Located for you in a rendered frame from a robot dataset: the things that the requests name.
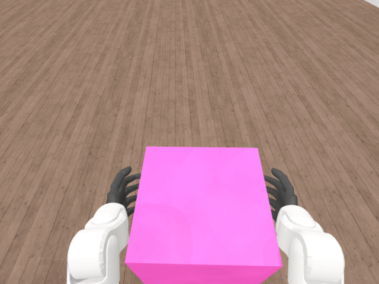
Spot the carton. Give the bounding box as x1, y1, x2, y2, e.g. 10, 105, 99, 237
125, 147, 282, 284

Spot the robot left hand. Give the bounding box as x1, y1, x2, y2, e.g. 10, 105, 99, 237
106, 166, 141, 217

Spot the robot right hand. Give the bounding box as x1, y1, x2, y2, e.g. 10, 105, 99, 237
264, 168, 298, 222

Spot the right robot forearm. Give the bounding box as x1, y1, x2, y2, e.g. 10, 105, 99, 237
275, 205, 345, 284

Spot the left robot forearm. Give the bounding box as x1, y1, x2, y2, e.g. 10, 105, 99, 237
67, 203, 129, 284

